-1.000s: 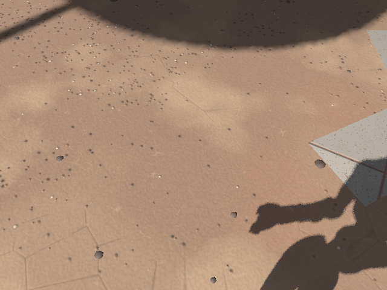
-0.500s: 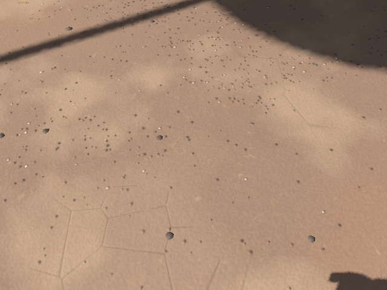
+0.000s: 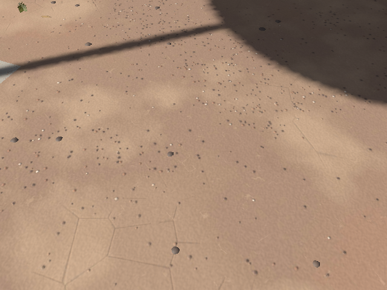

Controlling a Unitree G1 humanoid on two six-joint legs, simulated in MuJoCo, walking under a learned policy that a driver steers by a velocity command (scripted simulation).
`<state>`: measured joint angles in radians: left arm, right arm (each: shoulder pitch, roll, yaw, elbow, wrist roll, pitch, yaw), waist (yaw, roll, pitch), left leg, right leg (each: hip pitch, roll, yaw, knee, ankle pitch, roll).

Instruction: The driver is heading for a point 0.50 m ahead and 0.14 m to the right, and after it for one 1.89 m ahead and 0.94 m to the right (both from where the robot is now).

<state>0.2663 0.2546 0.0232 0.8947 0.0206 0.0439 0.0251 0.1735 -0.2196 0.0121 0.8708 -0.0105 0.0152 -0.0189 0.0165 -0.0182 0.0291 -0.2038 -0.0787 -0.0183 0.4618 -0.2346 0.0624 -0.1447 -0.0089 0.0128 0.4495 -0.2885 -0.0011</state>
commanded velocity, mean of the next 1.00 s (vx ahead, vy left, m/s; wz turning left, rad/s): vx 0.36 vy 0.00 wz -0.26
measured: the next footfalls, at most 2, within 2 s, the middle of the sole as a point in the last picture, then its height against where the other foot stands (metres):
right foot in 0.70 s outside the picture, level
left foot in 1.28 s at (207, 258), level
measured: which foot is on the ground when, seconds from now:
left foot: down 0.00-0.72, up 0.74-1.00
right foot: down 0.00-0.24, up 0.26-0.68, down 0.70-1.00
